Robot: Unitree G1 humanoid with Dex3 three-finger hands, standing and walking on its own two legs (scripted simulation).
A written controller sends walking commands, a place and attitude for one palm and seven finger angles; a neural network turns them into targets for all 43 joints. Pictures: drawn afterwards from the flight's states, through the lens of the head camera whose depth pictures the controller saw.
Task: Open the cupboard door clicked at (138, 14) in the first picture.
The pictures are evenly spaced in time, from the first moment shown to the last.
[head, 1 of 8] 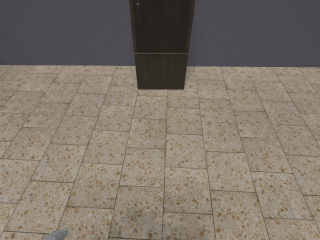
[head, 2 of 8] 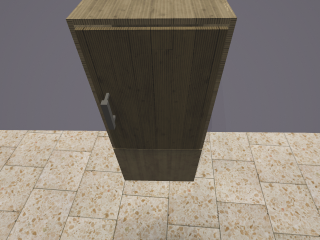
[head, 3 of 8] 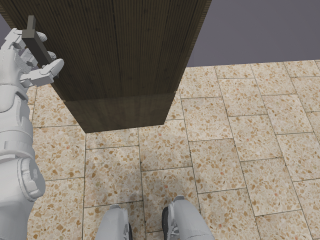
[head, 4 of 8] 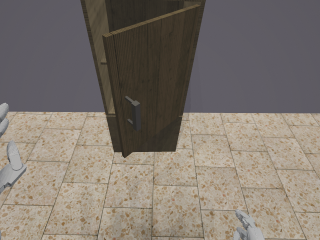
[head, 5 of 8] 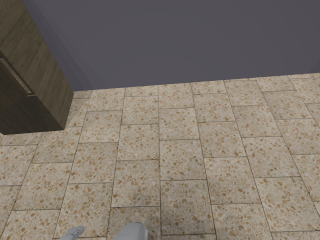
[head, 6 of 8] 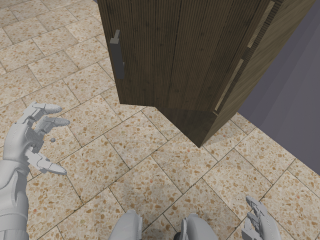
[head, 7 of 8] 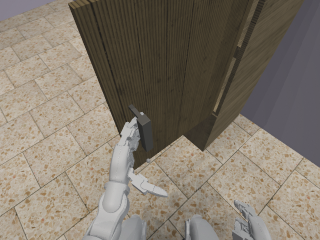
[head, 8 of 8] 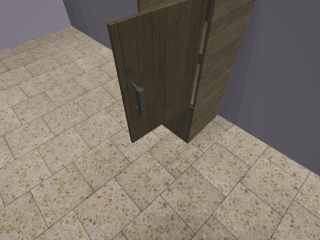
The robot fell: no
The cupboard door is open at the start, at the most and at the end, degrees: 0 84 84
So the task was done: yes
